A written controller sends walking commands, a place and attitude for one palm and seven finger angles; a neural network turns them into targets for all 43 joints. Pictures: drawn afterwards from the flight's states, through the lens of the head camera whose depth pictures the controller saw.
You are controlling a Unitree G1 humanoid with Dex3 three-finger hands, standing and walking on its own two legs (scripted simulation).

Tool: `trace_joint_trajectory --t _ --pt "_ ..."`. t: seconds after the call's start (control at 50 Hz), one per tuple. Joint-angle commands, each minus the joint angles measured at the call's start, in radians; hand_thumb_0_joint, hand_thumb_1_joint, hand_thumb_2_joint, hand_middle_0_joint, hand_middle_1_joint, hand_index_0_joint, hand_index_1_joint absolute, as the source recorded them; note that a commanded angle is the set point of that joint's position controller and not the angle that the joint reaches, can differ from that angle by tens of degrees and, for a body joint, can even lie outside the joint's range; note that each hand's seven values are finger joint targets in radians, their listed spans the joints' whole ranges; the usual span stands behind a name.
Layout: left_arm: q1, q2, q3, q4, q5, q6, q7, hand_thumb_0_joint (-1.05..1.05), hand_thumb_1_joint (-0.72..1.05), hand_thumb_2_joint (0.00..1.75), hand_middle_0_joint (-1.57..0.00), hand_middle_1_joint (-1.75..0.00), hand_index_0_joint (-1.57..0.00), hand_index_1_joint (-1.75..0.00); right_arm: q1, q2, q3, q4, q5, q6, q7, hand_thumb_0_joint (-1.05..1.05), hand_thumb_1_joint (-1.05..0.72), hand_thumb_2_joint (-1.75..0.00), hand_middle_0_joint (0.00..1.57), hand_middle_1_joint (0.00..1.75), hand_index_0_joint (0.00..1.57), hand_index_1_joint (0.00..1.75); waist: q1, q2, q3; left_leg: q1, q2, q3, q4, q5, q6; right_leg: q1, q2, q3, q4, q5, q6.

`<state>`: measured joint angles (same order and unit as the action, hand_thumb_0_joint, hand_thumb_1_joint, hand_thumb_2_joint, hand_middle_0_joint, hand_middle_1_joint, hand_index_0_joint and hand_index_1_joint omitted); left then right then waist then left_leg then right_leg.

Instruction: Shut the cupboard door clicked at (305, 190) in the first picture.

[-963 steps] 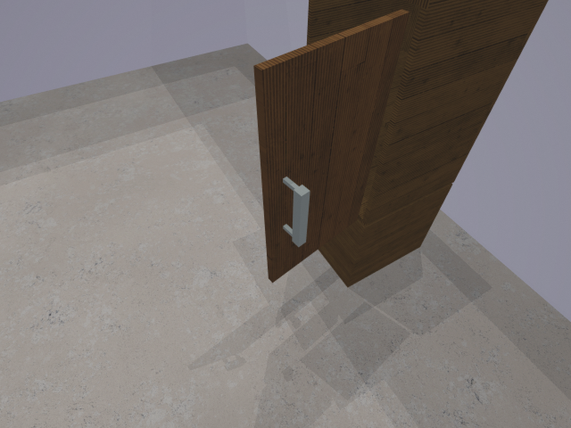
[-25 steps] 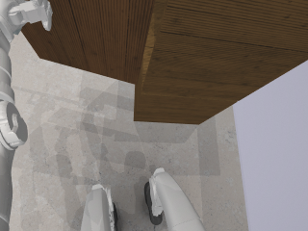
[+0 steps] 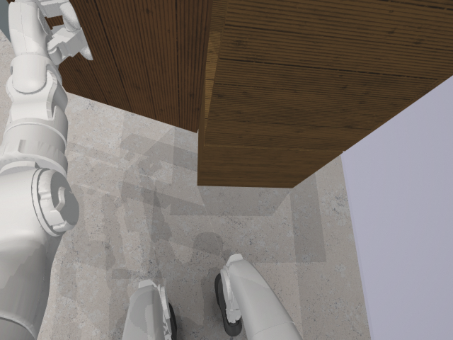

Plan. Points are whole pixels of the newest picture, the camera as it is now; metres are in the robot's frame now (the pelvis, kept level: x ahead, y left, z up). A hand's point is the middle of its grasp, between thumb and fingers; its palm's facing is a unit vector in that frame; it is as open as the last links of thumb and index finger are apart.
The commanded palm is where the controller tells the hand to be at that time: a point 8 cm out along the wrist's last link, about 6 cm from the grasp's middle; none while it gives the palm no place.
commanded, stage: pull the fist back off the door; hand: left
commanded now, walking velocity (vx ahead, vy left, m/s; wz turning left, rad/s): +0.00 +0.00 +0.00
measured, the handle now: (8, 3) +0.67 +0.22 +0.06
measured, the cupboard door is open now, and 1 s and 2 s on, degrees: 74 74 74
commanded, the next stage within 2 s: draw the hand back to the body in 0.50 s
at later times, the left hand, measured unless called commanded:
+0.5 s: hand (81, 82) +0.51 +0.12 +0.07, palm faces +0.01 -1.00 -0.03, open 3.1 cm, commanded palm +0.50 +0.16 +0.07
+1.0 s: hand (6, 118) +0.42 +0.17 +0.14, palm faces +0.05 -1.00 -0.05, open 3.1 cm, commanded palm +0.38 +0.22 +0.15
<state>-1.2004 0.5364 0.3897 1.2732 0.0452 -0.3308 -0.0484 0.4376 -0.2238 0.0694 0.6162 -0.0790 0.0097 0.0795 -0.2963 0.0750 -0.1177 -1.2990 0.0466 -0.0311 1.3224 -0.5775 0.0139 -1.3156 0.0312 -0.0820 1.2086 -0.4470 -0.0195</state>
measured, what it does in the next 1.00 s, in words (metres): rises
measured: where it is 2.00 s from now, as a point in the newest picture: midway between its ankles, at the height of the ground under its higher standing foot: (200, 330)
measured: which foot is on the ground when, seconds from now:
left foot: down 0.00-1.00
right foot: down 0.00-1.00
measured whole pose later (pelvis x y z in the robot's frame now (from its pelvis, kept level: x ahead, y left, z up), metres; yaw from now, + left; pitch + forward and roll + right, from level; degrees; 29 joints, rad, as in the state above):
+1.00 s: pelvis +0.03 +0.00 +0.07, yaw +2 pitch +15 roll -1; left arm -0.39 0.26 0.20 0.63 -0.18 -0.40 -0.14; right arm 0.37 -0.24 0.01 0.59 0.03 0.04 -0.01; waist -0.07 0.04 -0.11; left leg -0.73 0.02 0.01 0.95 -0.48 0.01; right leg -0.78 0.01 -0.04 0.91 -0.40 -0.02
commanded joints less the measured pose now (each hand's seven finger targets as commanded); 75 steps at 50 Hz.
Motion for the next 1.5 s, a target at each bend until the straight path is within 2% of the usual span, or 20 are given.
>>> trace_joint_trajectory --t 0.0,0.16,0.26,0.38,0.48,0.58,0.6,0.68,0.8,0.82,0.86,0.94,1.04,1.1,1.12,1.14,1.18,1.22,1.36,1.48 --pt "-0.380 0.173 0.016 -0.223 -0.038 -0.108 0.000 0.00 0.90 0.90 -1.30 -1.50 -1.30 -1.50 0.214 -0.210 -0.084 -0.034 0.012 -0.001 -0.014 0.00 -0.90 -0.90 0.20 0.30 0.20 0.30 0.015 0.087 -0.579 0.310 -0.028 -0.022 -0.173 0.348 0.020 0.494 0.014 0.065 -0.156 0.291 -0.001" --pt "-0.246 0.045 -0.036 -0.226 -0.064 -0.165 0.001 0.00 0.90 0.90 -1.30 -1.50 -1.30 -1.50 0.188 -0.204 -0.106 -0.029 0.019 0.007 -0.019 0.00 -0.90 -0.90 0.20 0.30 0.20 0.30 0.040 0.026 -0.506 0.337 -0.040 -0.007 -0.201 0.332 0.017 0.481 0.005 0.064 -0.170 0.283 -0.001" --pt "-0.213 0.002 -0.060 -0.344 -0.081 -0.227 0.007 0.00 0.90 0.90 -1.30 -1.50 -1.30 -1.50 0.155 -0.201 -0.121 -0.037 0.021 0.013 -0.024 0.00 -0.90 -0.90 0.20 0.30 0.20 0.30 0.070 0.071 -0.590 0.455 -0.041 -0.012 -0.206 0.423 0.006 0.495 -0.001 0.061 -0.152 0.348 -0.004" --pt "-0.112 -0.075 -0.106 -0.396 -0.090 -0.249 0.018 0.00 0.90 0.90 -1.30 -1.50 -1.30 -1.50 0.111 -0.193 -0.132 -0.043 0.030 0.027 -0.030 0.00 -0.90 -0.90 0.20 0.30 0.20 0.30 0.094 0.068 -0.588 0.529 -0.038 -0.014 -0.222 0.480 -0.005 0.494 -0.005 0.053 -0.153 0.376 -0.003" --pt "-0.216 -0.099 -0.144 -0.355 -0.083 -0.257 0.038 0.00 0.90 0.90 -1.30 -1.50 -1.30 -1.50 0.078 -0.196 -0.130 -0.022 0.031 0.030 -0.045 0.00 -0.90 -0.90 0.20 0.30 0.20 0.30 0.050 0.015 -0.481 0.475 -0.042 -0.026 -0.228 0.363 0.000 0.440 -0.009 0.052 -0.165 0.285 0.001" --pt "-0.199 -0.093 -0.135 -0.313 -0.083 -0.269 0.036 0.00 0.90 0.90 -1.30 -1.50 -1.30 -1.50 0.060 -0.194 -0.123 -0.022 0.026 0.022 -0.050 0.00 -0.90 -0.90 0.20 0.30 0.20 0.30 0.060 0.022 -0.527 0.468 -0.049 -0.022 -0.212 0.392 0.000 0.457 -0.012 0.058 -0.149 0.315 -0.002" --pt "-0.163 -0.078 -0.118 -0.280 -0.083 -0.262 0.032 0.00 0.90 0.90 -1.30 -1.50 -1.30 -1.50 0.058 -0.195 -0.122 -0.026 0.026 0.024 -0.049 0.00 -0.90 -0.90 0.20 0.30 0.20 0.30 0.069 0.017 -0.518 0.448 -0.050 -0.016 -0.211 0.391 0.001 0.471 -0.012 0.062 -0.151 0.321 -0.003" --pt "0.063 -0.016 -0.058 -0.489 -0.115 -0.244 -0.005 0.00 0.90 0.90 -1.30 -1.50 -1.30 -1.50 0.042 -0.186 -0.125 -0.101 0.050 0.037 -0.045 0.00 -0.90 -0.90 0.20 0.30 0.20 0.30 0.185 0.053 -0.710 0.579 -0.049 0.003 -0.266 0.548 -0.009 0.668 -0.010 0.068 -0.164 0.465 -0.008" --pt "0.300 -0.047 -0.076 -0.761 -0.203 -0.144 -0.043 0.00 0.90 0.90 -1.30 -1.50 -1.30 -1.50 0.007 -0.169 -0.124 -0.158 0.096 0.036 -0.074 0.00 -0.90 -0.90 0.20 0.30 0.20 0.30 0.205 -0.115 -0.540 0.528 -0.059 0.045 -0.405 0.400 0.016 0.893 -0.006 0.085 -0.318 0.464 0.009" --pt "0.324 -0.038 -0.080 -0.837 -0.211 -0.149 -0.046 0.00 0.90 0.90 -1.30 -1.50 -1.30 -1.50 -0.004 -0.169 -0.122 -0.165 0.099 0.028 -0.085 0.00 -0.90 -0.90 0.20 0.30 0.20 0.30 0.212 -0.106 -0.544 0.566 -0.058 0.048 -0.419 0.408 0.017 0.912 -0.008 0.087 -0.330 0.469 0.008" --pt "0.368 -0.109 -0.143 -0.877 -0.225 -0.150 -0.060 0.00 0.90 0.90 -1.30 -1.50 -1.30 -1.50 -0.027 -0.156 -0.117 -0.152 0.105 0.010 -0.094 0.00 -0.90 -0.90 0.20 0.30 0.20 0.30 0.196 -0.082 -0.451 0.615 -0.054 0.048 -0.457 0.390 0.015 0.879 -0.006 0.074 -0.365 0.438 0.009" --pt "0.489 -0.140 -0.185 -0.867 -0.238 -0.130 -0.105 0.00 0.90 0.90 -1.30 -1.50 -1.30 -1.50 -0.065 -0.159 -0.113 -0.135 0.114 -0.019 -0.108 0.00 -0.90 -0.90 0.20 0.30 0.20 0.30 0.204 -0.055 -0.297 0.667 -0.052 0.042 -0.525 0.322 0.011 0.839 -0.012 0.062 -0.430 0.327 0.005" --pt "0.676 -0.135 -0.185 -0.992 -0.280 -0.078 -0.158 0.00 0.90 0.90 -1.24 -1.44 -1.24 -1.44 -0.135 -0.150 -0.103 -0.172 0.127 -0.044 -0.115 0.00 -0.90 -0.90 0.20 0.30 0.20 0.30 0.255 0.012 -0.279 0.766 -0.052 0.034 -0.592 0.390 0.006 0.912 -0.019 0.047 -0.461 0.362 -0.007" --pt "0.743 -0.108 -0.152 -1.076 -0.307 -0.046 -0.171 0.00 0.90 0.90 -1.16 -1.35 -1.16 -1.35 -0.177 -0.151 -0.101 -0.196 0.131 -0.062 -0.122 0.00 -0.90 -0.90 0.20 0.30 0.20 0.30 0.270 -0.049 -0.241 0.784 -0.050 0.031 -0.624 0.395 0.006 0.953 -0.022 0.044 -0.487 0.370 -0.002" --pt "0.794 -0.056 -0.191 -1.126 -0.185 0.007 -0.066 0.00 0.90 0.90 -1.13 -1.32 -1.13 -1.32 -0.221 -0.128 -0.111 -0.209 0.126 -0.032 -0.147 0.00 -0.90 -0.90 0.20 0.30 0.20 0.30 0.298 -0.069 -0.272 0.845 -0.055 0.037 -0.673 0.431 0.011 1.018 -0.045 0.086 -0.538 0.358 -0.010" --pt "0.804 -0.109 -0.222 -1.198 -0.174 0.043 -0.011 0.00 0.90 0.90 -1.11 -1.29 -1.11 -1.29 -0.249 -0.111 -0.103 -0.229 0.126 -0.025 -0.160 0.00 -0.90 -0.90 0.20 0.30 0.20 0.30 0.282 -0.061 -0.221 0.871 -0.051 0.041 -0.701 0.422 0.011 1.011 -0.046 0.082 -0.573 0.349 -0.003" --pt "0.866 -0.096 -0.219 -1.269 -0.144 0.097 0.059 0.00 0.90 0.90 -1.05 -1.23 -1.05 -1.23 -0.266 -0.117 -0.098 -0.220 0.124 -0.022 -0.177 0.00 -0.90 -0.90 0.20 0.30 0.20 0.30 0.292 -0.025 -0.193 0.929 -0.041 0.036 -0.741 0.455 0.008 1.055 -0.048 0.070 -0.602 0.373 -0.006" --pt "0.923 -0.084 -0.210 -1.301 -0.136 0.139 0.099 0.00 0.90 0.90 -1.00 -1.17 -1.00 -1.17 -0.284 -0.115 -0.092 -0.213 0.121 -0.023 -0.193 0.00 -0.90 -0.90 0.20 0.30 0.20 0.30 0.290 -0.091 -0.151 0.959 -0.035 0.035 -0.777 0.463 0.014 1.103 -0.050 0.066 -0.643 0.378 -0.002" --pt "1.043 -0.115 -0.216 -1.461 -0.112 0.207 0.145 0.00 0.90 0.90 -0.81 -0.96 -0.81 -0.96 -0.327 -0.094 -0.060 -0.190 0.107 -0.060 -0.200 0.00 -0.90 -0.90 0.20 0.30 0.20 0.30 0.307 0.007 -0.058 1.127 -0.030 0.032 -0.900 0.568 0.001 1.194 -0.047 0.044 -0.751 0.430 -0.006" --pt "1.218 -0.087 -0.148 -1.591 -0.105 0.229 0.148 0.00 0.90 0.90 -0.64 -0.78 -0.64 -0.78 -0.346 -0.094 -0.055 -0.186 0.092 -0.088 -0.180 0.00 -0.90 -0.90 0.20 0.30 0.20 0.30 0.330 -0.030 -0.010 1.179 -0.023 0.033 -0.949 0.661 -0.006 1.256 -0.043 0.034 -0.801 0.486 -0.002"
